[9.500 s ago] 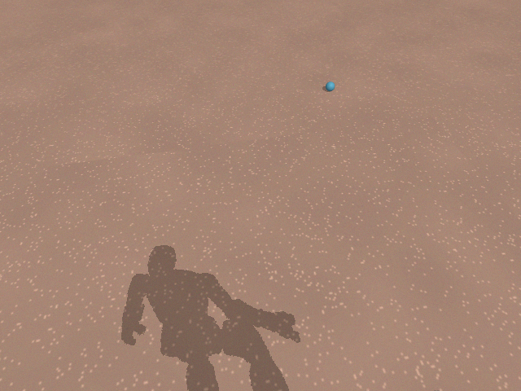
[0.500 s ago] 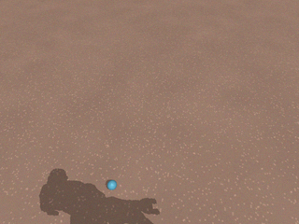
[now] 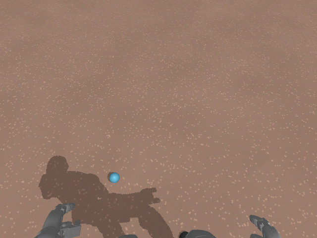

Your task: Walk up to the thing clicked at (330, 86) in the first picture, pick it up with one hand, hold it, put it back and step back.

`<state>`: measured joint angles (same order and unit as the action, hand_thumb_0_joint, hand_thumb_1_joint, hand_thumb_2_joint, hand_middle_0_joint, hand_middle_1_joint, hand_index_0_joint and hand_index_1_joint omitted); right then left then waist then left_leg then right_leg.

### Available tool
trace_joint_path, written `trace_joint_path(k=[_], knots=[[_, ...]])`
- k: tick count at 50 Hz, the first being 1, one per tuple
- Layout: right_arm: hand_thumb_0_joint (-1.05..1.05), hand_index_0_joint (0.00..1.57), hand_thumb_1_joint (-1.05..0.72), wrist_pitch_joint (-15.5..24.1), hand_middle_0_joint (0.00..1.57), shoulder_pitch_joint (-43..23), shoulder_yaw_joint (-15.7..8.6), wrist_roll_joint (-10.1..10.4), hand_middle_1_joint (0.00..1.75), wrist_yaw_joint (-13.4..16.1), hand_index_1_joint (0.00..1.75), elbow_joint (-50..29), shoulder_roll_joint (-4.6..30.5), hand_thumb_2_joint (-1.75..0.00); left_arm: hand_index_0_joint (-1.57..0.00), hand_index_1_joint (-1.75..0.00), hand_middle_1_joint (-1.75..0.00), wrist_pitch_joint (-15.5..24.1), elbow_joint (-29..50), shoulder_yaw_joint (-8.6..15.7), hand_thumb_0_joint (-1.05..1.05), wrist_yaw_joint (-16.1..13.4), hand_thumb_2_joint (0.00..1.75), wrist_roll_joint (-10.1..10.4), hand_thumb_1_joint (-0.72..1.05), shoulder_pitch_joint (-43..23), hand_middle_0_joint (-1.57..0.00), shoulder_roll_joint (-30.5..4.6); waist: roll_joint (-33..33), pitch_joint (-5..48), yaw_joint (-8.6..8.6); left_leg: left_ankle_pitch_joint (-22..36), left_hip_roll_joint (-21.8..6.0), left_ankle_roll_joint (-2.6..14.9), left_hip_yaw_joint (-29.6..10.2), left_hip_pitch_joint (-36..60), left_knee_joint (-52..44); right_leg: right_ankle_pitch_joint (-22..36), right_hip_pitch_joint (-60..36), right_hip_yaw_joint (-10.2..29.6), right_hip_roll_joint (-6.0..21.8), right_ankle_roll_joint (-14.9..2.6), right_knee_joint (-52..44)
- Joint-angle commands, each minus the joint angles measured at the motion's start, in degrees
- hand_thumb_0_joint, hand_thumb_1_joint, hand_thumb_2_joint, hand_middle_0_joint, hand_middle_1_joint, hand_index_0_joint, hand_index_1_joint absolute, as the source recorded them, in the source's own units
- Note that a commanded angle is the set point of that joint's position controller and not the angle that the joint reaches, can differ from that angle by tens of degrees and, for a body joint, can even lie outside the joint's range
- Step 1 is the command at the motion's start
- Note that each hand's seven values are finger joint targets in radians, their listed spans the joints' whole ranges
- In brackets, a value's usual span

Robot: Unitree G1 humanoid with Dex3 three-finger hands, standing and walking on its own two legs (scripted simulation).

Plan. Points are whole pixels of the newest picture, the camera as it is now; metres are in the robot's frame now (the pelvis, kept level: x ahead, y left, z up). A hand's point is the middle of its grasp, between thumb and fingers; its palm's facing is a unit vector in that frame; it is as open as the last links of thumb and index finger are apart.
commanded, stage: rise first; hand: left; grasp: from above
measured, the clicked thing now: (114, 177) +0.46 +0.29 -0.74
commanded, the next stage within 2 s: none
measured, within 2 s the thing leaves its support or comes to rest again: neither
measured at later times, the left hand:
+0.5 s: hand (75, 234) +0.14 +0.27 -0.21, palm faces -0.14 -0.89 -0.43, open 14.1 cm
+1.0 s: hand (81, 220) +0.19 +0.30 -0.33, palm faces -0.40 -0.65 -0.65, open 14.0 cm
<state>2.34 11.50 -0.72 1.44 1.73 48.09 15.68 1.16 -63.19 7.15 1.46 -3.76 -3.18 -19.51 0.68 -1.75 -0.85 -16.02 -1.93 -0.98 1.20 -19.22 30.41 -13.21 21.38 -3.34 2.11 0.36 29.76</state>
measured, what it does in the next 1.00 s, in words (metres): lowers itself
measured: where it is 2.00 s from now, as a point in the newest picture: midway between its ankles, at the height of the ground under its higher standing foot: outside the picture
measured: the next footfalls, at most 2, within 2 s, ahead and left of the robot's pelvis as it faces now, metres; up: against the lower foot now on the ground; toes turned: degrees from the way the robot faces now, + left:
none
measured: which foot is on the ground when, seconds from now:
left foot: down 0.00-1.00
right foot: down 0.00-1.00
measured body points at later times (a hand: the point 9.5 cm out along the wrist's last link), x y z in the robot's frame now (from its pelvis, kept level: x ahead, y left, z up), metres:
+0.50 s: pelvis +0.00 +0.02 -0.06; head +0.08 +0.03 +0.38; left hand +0.14 +0.31 -0.18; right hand +0.15 -0.24 -0.16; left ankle -0.01 +0.13 -0.73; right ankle +0.02 -0.12 -0.73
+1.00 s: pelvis -0.04 +0.01 -0.19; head +0.12 +0.03 +0.23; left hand +0.21 +0.34 -0.29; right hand +0.16 -0.25 -0.29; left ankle -0.01 +0.13 -0.73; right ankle +0.02 -0.12 -0.73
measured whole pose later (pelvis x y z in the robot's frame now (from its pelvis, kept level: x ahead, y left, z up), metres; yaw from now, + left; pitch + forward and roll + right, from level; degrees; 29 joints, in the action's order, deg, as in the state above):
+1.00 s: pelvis -0.04 +0.01 -0.19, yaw +0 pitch +29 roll -2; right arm 12.9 6.9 -2.4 0.0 -1.0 34.4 16.7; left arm 1.1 -38.1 8.2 -0.4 -30.5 -2.8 -26.1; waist 0.0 10.6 -2.0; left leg -39.3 -1.6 0.0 -1.0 -83.0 93.0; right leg -34.8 84.4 -2.2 4.1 1.1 90.1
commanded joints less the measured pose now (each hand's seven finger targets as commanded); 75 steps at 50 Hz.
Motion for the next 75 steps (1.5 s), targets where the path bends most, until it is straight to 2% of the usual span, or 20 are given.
trace_joint_path(k=[1, 4, 8, 10, 11, 13, 15, 16, 27, 30, 34, 36, 43, 45, 50, 53, 61, 65, 67, 75], knots=[[0.0, 0.2, -0.91, 1.9, 0.2, 2.9, -4.2, 0.0, 0.3, 0.6, 0.3, -9.3, 8.9, -0.9, -0.08, -1.04, -1.08, -1.8, 7.1, 3.9, 0.0, -0.1, 0.99, -2.9, -0.06, 5.4, -0.05, -11.4, -3.8, 14.1, 2.19, 12.1, 3.3, 0.6, 1.1, -1.7, 0.6, 9.8, -6.0, 1.2, -1.5, -1.71, 0.8], [0.0, 0.2, -0.9, 2.0, 0.2, 2.0, -4.2, 0.4, 0.3, 0.2, 0.3, -12.6, 8.4, -0.9, -0.07, -1.06, -1.08, -5.5, 12.4, 4.1, 0.0, -0.6, 1.01, -4.4, -0.3, 5.1, -0.05, -11.5, -1.7, 15.3, 1.24, 13.4, 2.8, 0.82, 0.5, -3.0, 2.5, 10.3, -4.8, 0.5, -1.8, -1.58, 2.3], [0.0, 0.2, -0.89, 3.1, 0.2, 2.0, -4.3, 0.1, 0.3, -0.2, 0.3, -15.3, 7.9, -0.9, -0.08, -1.07, -1.07, -8.0, 14.4, 3.9, 0.0, -1.6, 1.01, -5.6, -0.55, 6.3, -0.08, -9.6, 0.0, 13.0, 0.16, 8.3, 2.3, 1.02, 0.4, -8.7, 7.5, 4.9, 2.5, 0.2, -2.1, -1.26, 6.7], [0.0, 0.2, -0.87, 4.1, 0.2, 2.7, -4.5, -0.2, 0.3, -0.5, 0.3, -15.9, 7.4, -0.89, -0.07, -1.08, -1.07, -7.2, 21.1, 4.0, 0.0, -1.8, 1.01, -6.0, -0.57, 3.2, -0.07, -9.5, -2.4, 15.3, -0.05, 7.8, 1.9, 0.72, 0.0, -10.8, 11.1, 4.0, 6.2, 0.2, -2.2, -1.47, 10.7], [0.0, 0.2, -0.87, 4.5, 0.2, 3.1, -4.7, -0.3, 0.3, -0.5, 0.3, -16.4, 7.7, -0.89, -0.07, -1.07, -1.07, -7.5, 20.4, 5.1, 0.0, -1.9, 1.01, -6.4, -0.56, 6.7, -0.07, -10.1, -2.6, 15.8, 0.14, 7.7, 1.8, 0.7, -0.2, -11.8, 12.3, 3.7, 7.2, 0.0, -2.1, -1.48, 12.3], [0.0, 0.2, -0.88, 5.4, 0.2, 2.8, -4.9, -0.4, 0.3, -0.4, 0.3, -17.8, 7.3, -0.9, -0.08, -1.08, -1.08, -6.9, 27.4, 5.3, 0.0, -2.1, 1.0, -7.1, -0.58, 5.1, -0.08, -11.2, -3.6, 18.6, -0.04, 7.8, 1.7, 0.69, -0.6, -13.6, 14.8, 3.9, 9.1, 0.4, -1.9, -1.48, 14.9], [0.0, 0.2, -0.88, 6.0, 0.2, 2.7, -4.9, -0.4, 0.3, -0.2, 0.3, -18.7, 7.1, -0.89, -0.07, -1.08, -1.08, -7.6, 30.3, 4.7, 0.0, -2.2, 1.0, -7.6, -0.58, 8.4, -0.07, -10.0, -4.5, 19.9, 0.11, 8.7, 1.3, 0.51, -0.9, -14.2, 16.2, 4.2, 10.4, 0.4, -1.8, -1.66, 16.9], [0.0, 0.2, -0.88, 6.1, 0.2, 2.8, -5.1, -0.5, 0.3, -0.1, 0.3, -18.8, 7.3, -0.9, -0.07, -1.07, -1.07, -7.9, 31.0, 4.3, 0.0, -2.1, 1.0, -7.7, -0.58, 9.3, -0.08, -9.4, -4.4, 19.1, -0.63, 8.5, 1.1, 0.32, -1.3, -15.0, 16.8, 3.3, 12.5, 0.3, -2.1, -1.57, 17.9], [0.0, 0.2, -0.87, 8.8, 0.2, 1.1, -4.7, -1.2, 0.3, 0.2, 0.3, -22.1, 6.7, -0.89, -0.09, -1.06, -1.07, -12.7, 43.2, 3.8, 0.0, -2.1, 0.97, -10.0, -0.55, 17.2, -0.08, -9.1, -6.2, 21.3, -0.68, 6.8, 0.4, 0.1, -3.2, -21.4, 23.9, 0.1, 21.0, 0.2, -2.0, -1.68, 25.9], [0.0, 0.2, -0.86, 9.4, 0.2, 0.8, -4.4, -1.0, 0.3, 0.2, 0.3, -23.6, 6.2, -0.89, -0.09, -1.06, -1.07, -13.3, 45.5, 3.4, 0.0, -2.3, 0.97, -10.4, -0.54, 19.3, -0.08, -8.6, -4.6, 21.5, -0.88, 2.2, 1.0, 0.7, -2.6, -24.8, 25.8, -2.0, 21.9, 0.5, -1.9, -1.52, 26.3], [0.0, 0.2, -0.88, 10.2, 0.2, -0.1, -4.4, -1.0, 0.3, 0.3, 0.3, -24.0, 6.6, -0.89, -0.09, -1.06, -1.07, -13.1, 47.3, 3.6, 0.0, -2.3, 0.96, -11.6, -0.54, 15.7, -0.08, -10.2, -5.0, 21.1, -1.88, -0.5, 0.8, 0.73, -3.3, -27.9, 28.3, -4.2, 26.6, 0.7, -1.8, -1.49, 29.3], [0.0, 0.2, -0.88, 10.8, 0.2, -0.1, -4.1, -1.0, 0.3, 0.4, 0.3, -23.5, 6.5, -0.9, -0.09, -1.06, -1.06, -11.9, 44.1, 4.1, 0.0, -2.7, 0.97, -13.3, -0.56, 12.7, -0.08, -11.4, -3.5, 20.6, -2.71, -2.5, 1.2, 1.18, -2.9, -32.2, 31.8, -5.2, 29.3, 0.8, -1.7, -1.38, 31.3], [0.0, 0.2, -0.84, 13.1, 0.2, -1.5, -4.8, -1.1, 0.3, -1.0, 0.3, -20.7, 8.4, -0.88, -0.09, -1.06, -1.07, -2.8, 35.3, 4.4, 0.0, -2.7, 0.97, -22.1, -0.51, 1.8, -0.08, -15.3, -5.8, 26.5, -1.57, -6.7, 1.8, 0.87, -3.1, -44.3, 43.7, -9.1, 43.9, 1.9, -1.0, -1.86, 45.5], [0.0, 0.2, -0.84, 13.1, 0.2, -1.6, -5.2, -1.0, 0.3, -1.6, 0.3, -19.5, 9.4, -0.89, -0.09, -1.07, -1.08, 0.0, 34.3, 3.7, 0.0, -2.6, 0.97, -24.7, -0.51, 1.1, -0.08, -15.8, -7.4, 31.7, -0.69, -2.3, 1.4, 0.28, -4.2, -44.5, 46.7, -6.6, 48.3, 1.8, -0.9, -2.24, 50.9], [0.0, 0.2, -0.88, 12.1, 0.2, -1.5, -5.9, -0.9, 0.3, -2.7, 0.3, -17.4, 10.8, -0.89, -0.08, -1.09, -1.11, 5.1, 29.7, 8.2, 0.0, -4.3, 0.98, -31.4, -0.54, -7.6, -0.06, -23.9, -6.9, 38.4, 0.5, -1.9, 2.3, 0.98, -3.3, -53.8, 56.0, -5.7, 54.8, 2.1, -0.5, -2.37, 58.8], [0.0, 0.2, -0.86, 11.1, 0.2, -0.6, -6.5, -1.2, 0.3, -3.1, 0.3, -15.9, 11.4, -0.89, -0.07, -1.08, -1.1, 7.4, 26.5, 7.3, 0.0, -4.7, 0.98, -34.8, -0.52, -13.2, -0.05, -24.6, -6.5, 40.6, -0.5, -4.1, 2.5, 1.14, -3.3, -58.1, 60.4, -7.0, 58.1, 1.9, -0.2, -2.25, 62.5], [0.0, 0.2, -0.87, 8.1, 0.2, 2.5, -6.7, -2.6, 0.3, -4.2, 0.3, -12.7, 12.5, -0.89, -0.07, -1.07, -1.08, 14.4, 17.8, 10.4, 0.0, -6.6, 1.0, -45.1, -0.52, -34.3, -0.06, -37.7, -3.6, 47.4, -1.71, -12.4, 3.0, 2.83, -0.8, -71.7, 72.6, -13.6, 62.7, 2.0, 0.0, -1.29, 68.4], [0.0, 0.2, -0.88, 6.7, 0.2, 3.6, -6.0, -3.3, 0.3, -4.7, 0.3, -11.2, 12.9, -0.9, -0.07, -1.07, -1.08, 16.9, 12.1, 9.4, 0.0, -7.0, 1.01, -48.8, -0.53, -40.5, -0.06, -39.6, -4.6, 45.4, -3.35, -16.9, 3.1, 3.1, -1.3, -76.5, 75.5, -18.1, 67.9, 0.9, -0.1, -1.17, 71.3], [0.0, 0.2, -0.89, 5.8, 0.2, 3.7, -5.5, -3.7, 0.3, -4.9, 0.3, -10.7, 13.0, -0.9, -0.07, -1.06, -1.07, 18.1, 9.8, 9.8, 0.0, -7.8, 1.01, -51.0, -0.53, -42.3, -0.06, -42.2, -4.5, 45.5, -2.98, -18.8, 3.1, 3.2, -1.3, -78.3, 76.8, -20.2, 69.0, 0.4, -0.3, -1.18, 72.5], [0.0, 0.2, -0.9, 2.2, 0.2, 4.7, -4.7, -5.9, 0.3, -6.3, 0.3, -8.8, 14.1, -0.9, -0.07, -1.01, -1.02, 22.1, 4.2, 10.3, 0.0, -12.0, 0.99, -58.5, -0.51, -52.1, -0.06, -47.6, -11.5, 43.6, -4.87, -19.8, 2.8, 2.83, -4.0, -77.3, 80.3, -19.8, 80.0, -2.2, -0.2, -1.59, 79.7]])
